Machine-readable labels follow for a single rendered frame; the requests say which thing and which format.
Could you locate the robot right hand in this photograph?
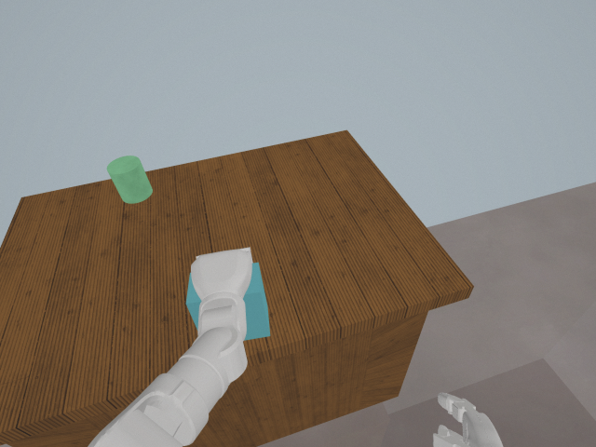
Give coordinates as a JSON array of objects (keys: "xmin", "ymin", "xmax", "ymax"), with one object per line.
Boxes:
[{"xmin": 433, "ymin": 393, "xmax": 503, "ymax": 447}]

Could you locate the table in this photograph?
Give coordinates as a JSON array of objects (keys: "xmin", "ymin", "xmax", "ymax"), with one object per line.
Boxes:
[{"xmin": 0, "ymin": 130, "xmax": 474, "ymax": 447}]

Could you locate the sponge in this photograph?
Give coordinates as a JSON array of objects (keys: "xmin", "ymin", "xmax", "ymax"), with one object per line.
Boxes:
[{"xmin": 186, "ymin": 263, "xmax": 270, "ymax": 341}]

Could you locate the robot left forearm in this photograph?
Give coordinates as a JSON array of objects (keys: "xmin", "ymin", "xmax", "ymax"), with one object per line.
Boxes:
[{"xmin": 88, "ymin": 292, "xmax": 248, "ymax": 447}]

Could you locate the robot left hand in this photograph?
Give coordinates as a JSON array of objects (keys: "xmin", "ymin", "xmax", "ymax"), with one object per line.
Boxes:
[{"xmin": 191, "ymin": 247, "xmax": 253, "ymax": 301}]

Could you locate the left robot upper arm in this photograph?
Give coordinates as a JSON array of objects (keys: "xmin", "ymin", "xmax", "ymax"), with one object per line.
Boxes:
[{"xmin": 99, "ymin": 409, "xmax": 183, "ymax": 447}]

